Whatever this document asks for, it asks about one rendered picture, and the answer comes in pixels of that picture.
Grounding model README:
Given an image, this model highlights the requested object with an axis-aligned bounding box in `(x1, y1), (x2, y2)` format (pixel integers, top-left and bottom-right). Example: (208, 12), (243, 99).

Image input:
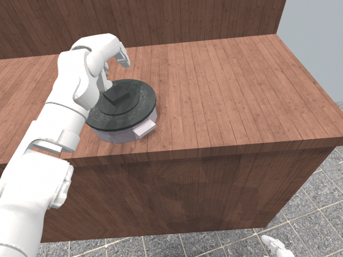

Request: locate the left robot upper arm
(0, 149), (74, 257)

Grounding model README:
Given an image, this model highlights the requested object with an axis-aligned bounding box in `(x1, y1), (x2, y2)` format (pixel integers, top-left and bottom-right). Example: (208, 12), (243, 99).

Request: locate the robot right hand
(262, 235), (295, 257)

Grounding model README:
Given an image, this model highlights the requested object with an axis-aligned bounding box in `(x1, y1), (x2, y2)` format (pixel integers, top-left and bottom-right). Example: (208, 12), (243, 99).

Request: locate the knob
(103, 85), (130, 106)

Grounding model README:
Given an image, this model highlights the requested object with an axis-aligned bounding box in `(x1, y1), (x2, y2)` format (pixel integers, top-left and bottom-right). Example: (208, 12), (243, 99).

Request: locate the robot left hand
(71, 33), (130, 92)

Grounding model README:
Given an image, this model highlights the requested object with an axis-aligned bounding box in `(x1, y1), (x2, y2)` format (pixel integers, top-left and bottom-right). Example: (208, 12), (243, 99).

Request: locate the pot
(92, 108), (157, 143)

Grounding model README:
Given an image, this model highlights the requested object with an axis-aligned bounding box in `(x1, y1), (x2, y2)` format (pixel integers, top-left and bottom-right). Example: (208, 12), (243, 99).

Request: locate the lid
(85, 79), (156, 132)

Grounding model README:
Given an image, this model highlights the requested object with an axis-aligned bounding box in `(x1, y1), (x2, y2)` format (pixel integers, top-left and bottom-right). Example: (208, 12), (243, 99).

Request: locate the table
(0, 0), (343, 243)

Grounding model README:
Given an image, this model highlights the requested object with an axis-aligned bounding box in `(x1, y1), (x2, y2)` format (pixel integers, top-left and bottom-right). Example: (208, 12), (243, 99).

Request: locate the robot left forearm
(0, 43), (104, 197)

